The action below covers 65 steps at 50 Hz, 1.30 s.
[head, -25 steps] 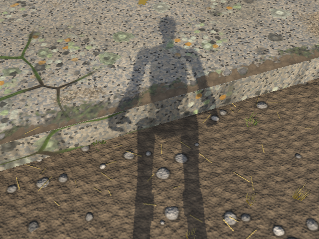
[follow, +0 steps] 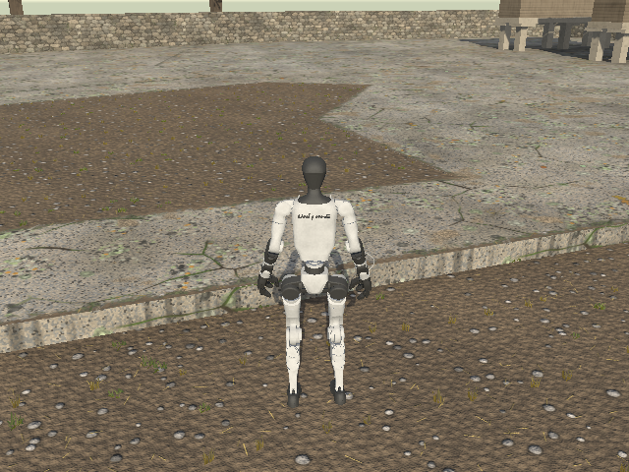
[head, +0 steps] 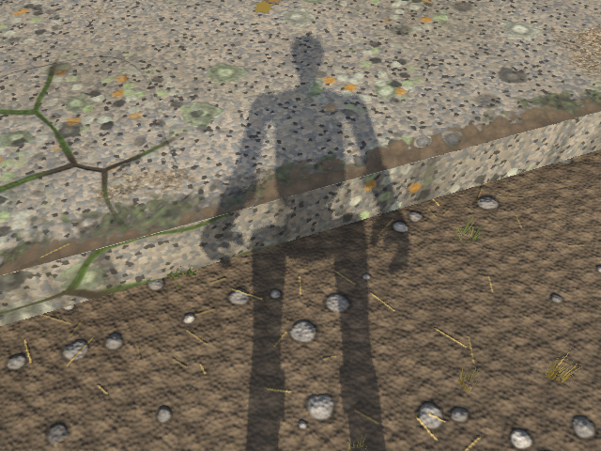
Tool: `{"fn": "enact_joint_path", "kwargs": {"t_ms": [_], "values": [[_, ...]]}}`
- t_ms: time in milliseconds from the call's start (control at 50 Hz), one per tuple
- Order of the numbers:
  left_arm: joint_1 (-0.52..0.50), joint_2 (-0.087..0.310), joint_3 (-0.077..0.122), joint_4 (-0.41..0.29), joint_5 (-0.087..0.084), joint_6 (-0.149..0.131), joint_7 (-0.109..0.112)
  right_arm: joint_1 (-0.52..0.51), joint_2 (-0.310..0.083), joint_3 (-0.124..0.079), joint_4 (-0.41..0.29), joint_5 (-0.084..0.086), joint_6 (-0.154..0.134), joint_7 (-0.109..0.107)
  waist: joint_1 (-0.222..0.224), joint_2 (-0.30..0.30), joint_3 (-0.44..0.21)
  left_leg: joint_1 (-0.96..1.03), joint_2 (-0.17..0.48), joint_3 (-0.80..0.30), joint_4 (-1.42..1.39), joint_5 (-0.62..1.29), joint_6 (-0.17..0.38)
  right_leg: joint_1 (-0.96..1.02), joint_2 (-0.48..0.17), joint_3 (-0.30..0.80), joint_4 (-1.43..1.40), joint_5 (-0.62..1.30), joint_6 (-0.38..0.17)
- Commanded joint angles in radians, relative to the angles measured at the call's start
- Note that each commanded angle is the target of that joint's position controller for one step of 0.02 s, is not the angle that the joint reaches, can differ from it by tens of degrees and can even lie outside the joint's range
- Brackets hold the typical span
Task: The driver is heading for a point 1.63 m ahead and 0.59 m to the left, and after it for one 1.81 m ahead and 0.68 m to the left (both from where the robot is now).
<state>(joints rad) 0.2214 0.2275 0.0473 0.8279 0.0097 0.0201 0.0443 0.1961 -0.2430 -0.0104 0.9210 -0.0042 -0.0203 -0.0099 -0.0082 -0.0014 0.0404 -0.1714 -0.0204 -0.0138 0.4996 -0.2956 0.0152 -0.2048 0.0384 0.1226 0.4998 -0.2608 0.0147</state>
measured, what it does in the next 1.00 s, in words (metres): walks ahead: left foot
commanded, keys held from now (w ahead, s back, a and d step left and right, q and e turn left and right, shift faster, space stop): no key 0.02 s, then w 0.78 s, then w+q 0.20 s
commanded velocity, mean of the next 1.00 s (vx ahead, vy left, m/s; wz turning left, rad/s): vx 0.37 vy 0.00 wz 0.04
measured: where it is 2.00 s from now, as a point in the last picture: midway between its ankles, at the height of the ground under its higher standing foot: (277, 314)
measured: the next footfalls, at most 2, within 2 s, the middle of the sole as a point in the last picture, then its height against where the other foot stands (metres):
left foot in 0.78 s outside the picture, level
right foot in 1.24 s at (352, 373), level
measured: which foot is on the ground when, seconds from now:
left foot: down 0.00-0.32, up 0.34-0.76, down 0.78-1.00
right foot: down 0.00-0.80, up 0.82-1.00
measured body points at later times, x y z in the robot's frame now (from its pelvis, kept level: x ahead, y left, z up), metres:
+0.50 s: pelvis +0.11 -0.05 +0.01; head +0.12 -0.07 +0.46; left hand +0.10 +0.21 -0.12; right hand +0.23 -0.32 -0.12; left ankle +0.14 +0.10 -0.66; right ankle +0.05 -0.14 -0.74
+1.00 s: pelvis +0.40 +0.01 +0.01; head +0.42 +0.02 +0.46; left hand +0.51 +0.28 -0.11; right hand +0.45 -0.27 -0.12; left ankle +0.42 +0.09 -0.74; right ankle +0.44 -0.16 -0.66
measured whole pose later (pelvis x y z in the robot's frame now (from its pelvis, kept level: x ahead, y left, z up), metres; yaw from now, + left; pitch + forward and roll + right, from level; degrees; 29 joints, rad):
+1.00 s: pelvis +0.40 +0.01 +0.01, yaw +3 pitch +0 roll +1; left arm 0.18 0.29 0.04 0.85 0.05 -0.08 -0.01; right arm 0.31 -0.27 -0.05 0.93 -0.01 -0.08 0.03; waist -0.03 -0.03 0.04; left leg -0.21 -0.09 0.00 0.33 -0.13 0.08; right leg -0.56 -0.11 0.03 1.03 -0.26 -0.01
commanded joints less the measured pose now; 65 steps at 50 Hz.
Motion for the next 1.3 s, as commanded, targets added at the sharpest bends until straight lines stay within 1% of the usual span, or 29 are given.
{"fn": "enact_joint_path", "kwargs": {"t_ms": [20,80,160,220,280,300,320,340,360,380,460,560,660,720,760,780,800,820,840,880,940,960,1020,1140,1220,1240,1260,1280,1300], "values": [[0.005,0.109,0.026,-0.021,-0.001,-0.011,0.005,0.000,-0.112,-0.022,-0.024,0.001,-0.011,-0.004,0.001,-0.001,-0.023,-0.050,0.057,-0.062,-0.111,0.113,0.016,0.046,-0.044,0.035,-0.063,0.214,-0.015],[0.019,0.100,0.026,0.013,-0.012,-0.013,0.008,0.033,-0.152,-0.035,0.003,0.014,-0.002,-0.014,-0.010,0.069,0.007,-0.062,0.072,-0.122,-0.175,-0.323,0.072,-0.044,0.031,-0.052,0.015,-0.187,-0.024],[-0.090,0.099,0.022,-0.029,-0.036,-0.079,-0.015,0.093,-0.222,-0.062,0.013,0.017,-0.023,-0.026,-0.048,0.165,0.143,-0.043,0.363,-0.507,-0.379,-0.485,0.252,-0.317,-0.057,-0.078,0.298,-0.197,-0.038],[-0.071,0.100,0.021,-0.014,-0.041,-0.106,-0.038,0.060,-0.208,-0.064,-0.006,0.035,-0.031,-0.019,-0.024,0.131,0.092,0.023,0.311,-0.373,-0.356,-0.277,0.205,-0.272,-0.089,-0.098,0.180,-0.206,-0.057],[0.099,0.092,0.035,0.086,-0.033,-0.111,-0.046,0.029,-0.197,-0.061,-0.014,0.041,-0.019,-0.011,0.059,0.095,0.006,-0.163,0.177,-0.171,-0.229,-0.139,0.145,0.147,0.009,-0.204,-0.030,0.068,-0.037],[0.183,0.107,0.044,0.114,-0.038,-0.107,-0.043,0.026,-0.159,-0.048,-0.016,0.033,-0.022,-0.008,0.095,0.057,-0.021,-0.227,0.141,-0.124,-0.124,-0.103,0.117,0.257,-0.010,-0.164,-0.052,0.045,-0.044],[0.294,0.165,0.058,0.127,-0.036,-0.106,-0.032,-0.001,-0.079,-0.023,-0.038,0.015,-0.031,0.002,0.139,-0.138,-0.054,-0.350,0.049,-0.015,0.199,-0.083,0.048,0.366,-0.198,0.119,-0.185,-0.097,-0.108],[0.363,0.279,0.075,0.130,-0.027,-0.113,-0.044,-0.008,-0.058,-0.019,-0.089,0.024,-0.053,0.000,0.135,-0.315,-0.073,-0.556,-0.045,0.002,0.461,-0.259,0.022,0.430,-0.404,0.555,-0.333,-0.276,-0.269],[0.289,0.221,0.056,0.120,-0.016,-0.127,-0.050,-0.018,-0.130,-0.035,-0.093,0.050,-0.068,0.001,0.099,-0.187,-0.005,-0.641,0.027,-0.077,0.625,-0.267,0.040,0.351,-0.447,0.612,-0.358,-0.411,-0.320],[0.205,0.166,0.038,0.093,-0.017,-0.138,-0.053,-0.019,-0.155,-0.041,-0.091,0.063,-0.080,0.009,0.069,-0.127,0.064,-0.689,0.079,-0.095,0.661,-0.154,0.063,0.316,-0.401,0.501,-0.362,-0.395,-0.285],[0.161,0.110,0.007,0.081,-0.009,-0.126,-0.057,-0.032,-0.130,-0.048,-0.073,0.024,-0.086,0.033,0.039,-0.096,0.049,-0.608,0.140,-0.033,0.540,0.106,0.042,0.260,-0.257,0.153,-0.379,0.092,-0.184],[0.218,0.154,0.009,0.107,-0.010,-0.110,-0.032,-0.206,-0.065,-0.024,-0.145,0.017,-0.076,0.040,0.073,-0.068,0.074,-0.537,0.102,0.037,0.234,0.277,-0.023,0.165,-0.208,-0.002,-0.408,0.289,-0.196],[0.263,0.171,0.015,0.142,-0.028,-0.110,-0.024,-0.316,-0.084,-0.020,-0.201,0.030,-0.079,0.052,0.074,-0.082,0.110,-0.443,0.069,0.029,0.040,0.367,0.006,0.195,-0.256,-0.030,-0.420,0.307,-0.187],[0.230,0.193,0.027,0.137,-0.024,-0.096,-0.022,-0.263,-0.130,-0.038,-0.203,0.028,-0.086,0.060,0.015,-0.092,0.044,-0.354,0.041,0.034,0.016,0.289,0.054,0.308,-0.288,-0.046,-0.303,0.586,-0.159],[0.209,0.193,0.027,0.128,-0.008,-0.075,-0.022,-0.026,-0.191,-0.075,-0.137,0.031,-0.079,0.049,-0.106,-0.110,-0.119,-0.051,-0.020,0.082,0.023,0.241,0.101,0.292,-0.241,-0.090,-0.011,0.892,-0.124],[0.214,0.172,0.014,0.110,0.004,-0.072,-0.022,0.157,-0.236,-0.092,-0.095,0.024,-0.072,0.039,-0.175,-0.068,-0.246,0.260,0.096,-0.045,0.062,0.215,0.152,0.090,-0.203,-0.101,0.258,0.707,-0.098],[0.359,0.020,-0.027,0.103,-0.002,-0.091,-0.040,0.270,-0.321,-0.114,-0.062,0.007,-0.067,0.040,-0.108,0.214,-0.420,0.632,0.361,-0.553,-0.036,-0.085,0.327,-0.317,-0.009,-0.116,0.679,0.114,-0.026],[0.314,0.073,-0.019,0.120,-0.018,-0.122,-0.047,0.247,-0.235,-0.087,-0.059,0.013,-0.066,0.043,-0.122,0.216,-0.422,0.604,0.380,-0.785,-0.223,-0.193,0.320,-0.427,0.015,0.017,0.815,-0.284,-0.042],[0.197,0.164,0.006,0.073,-0.050,-0.144,-0.053,0.142,-0.195,-0.073,-0.071,0.018,-0.070,0.042,-0.097,0.180,-0.232,0.454,0.348,-0.653,-0.249,-0.195,0.271,-0.521,-0.047,0.004,0.862,-0.229,-0.062],[0.082,0.173,0.011,0.039,-0.035,-0.161,-0.040,-0.003,-0.158,-0.062,-0.107,0.004,-0.077,0.047,-0.034,0.031,-0.070,0.140,0.273,-0.427,-0.298,0.035,0.243,-0.460,-0.134,-0.038,0.752,-0.064,-0.067],[0.117,0.119,0.009,0.034,-0.009,-0.140,-0.035,-0.022,-0.129,-0.055,-0.110,0.002,-0.080,0.047,0.036,0.061,-0.053,-0.023,0.205,-0.302,-0.358,0.183,0.251,-0.340,-0.173,-0.038,0.629,-0.006,-0.043],[0.122,0.074,-0.013,0.034,0.080,-0.101,-0.062,0.064,-0.145,-0.063,-0.045,-0.015,-0.071,0.036,0.058,0.016,-0.031,-0.122,0.182,-0.219,-0.338,0.287,0.241,-0.276,-0.153,-0.103,0.570,0.000,-0.030],[-0.010,0.071,-0.023,-0.030,0.052,-0.070,-0.080,0.108,-0.155,-0.070,-0.034,-0.011,-0.060,0.031,0.033,0.080,0.023,-0.191,0.139,-0.173,-0.363,0.238,0.234,-0.291,-0.146,-0.137,0.374,0.122,0.008],[-0.216,0.120,-0.025,-0.099,0.018,-0.085,-0.068,0.189,-0.187,-0.092,-0.028,-0.010,-0.050,0.030,-0.043,0.063,0.002,-0.055,0.164,-0.259,-0.298,0.204,0.190,-0.234,-0.095,-0.115,0.099,0.236,0.031],[-0.051,0.166,-0.002,-0.070,0.023,-0.118,-0.049,0.167,-0.193,-0.101,-0.042,-0.015,-0.050,0.018,0.041,0.043,-0.059,-0.035,0.134,-0.299,-0.072,0.288,0.138,0.019,-0.069,-0.101,-0.064,0.101,-0.010],[0.067,0.223,0.015,-0.050,0.043,-0.134,-0.034,0.174,-0.141,-0.087,-0.054,-0.006,-0.057,0.022,0.086,-0.058,-0.149,-0.089,0.047,-0.234,0.150,0.255,0.110,0.185,-0.181,0.011,-0.134,0.010,-0.047],[0.162,0.328,0.042,-0.051,0.061,-0.127,-0.023,0.214,-0.051,-0.067,-0.098,0.028,-0.062,0.022,0.099,-0.264,-0.263,-0.348,-0.089,-0.080,0.423,-0.066,0.064,0.442,-0.432,0.342,-0.210,-0.160,-0.130],[0.140,0.315,0.051,-0.033,0.046,-0.106,-0.022,0.241,-0.097,-0.071,-0.095,0.004,-0.048,0.016,0.059,-0.290,-0.248,-0.482,-0.068,-0.041,0.566,-0.238,0.073,0.396,-0.495,0.553,-0.284,-0.286,-0.184],[0.076,0.213,0.027,-0.060,0.041,-0.102,-0.029,0.227,-0.135,-0.079,-0.067,-0.011,-0.033,0.016,0.038,-0.131,-0.145,-0.488,-0.001,-0.077,0.630,-0.170,0.083,0.299,-0.447,0.444,-0.284,-0.329,-0.175]]}}
Keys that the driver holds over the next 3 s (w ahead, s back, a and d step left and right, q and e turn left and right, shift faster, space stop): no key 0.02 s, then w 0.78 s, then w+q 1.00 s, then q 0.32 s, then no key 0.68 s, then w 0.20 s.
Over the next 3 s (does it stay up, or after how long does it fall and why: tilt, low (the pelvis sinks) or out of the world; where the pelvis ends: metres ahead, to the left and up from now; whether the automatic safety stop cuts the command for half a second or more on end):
stays up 1.06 0.30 0.17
